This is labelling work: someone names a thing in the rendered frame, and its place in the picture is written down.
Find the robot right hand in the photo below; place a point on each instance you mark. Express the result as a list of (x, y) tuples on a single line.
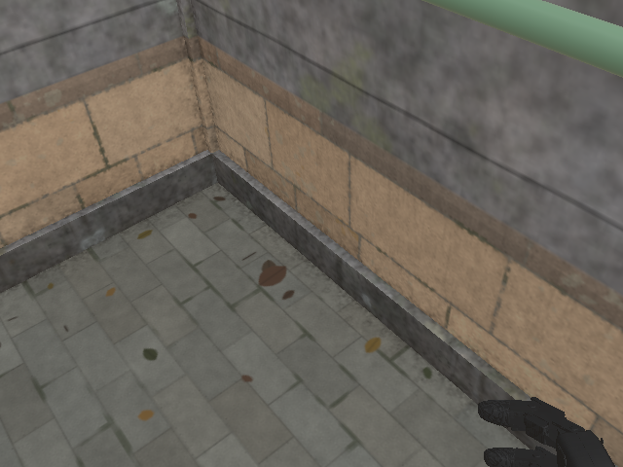
[(575, 447)]

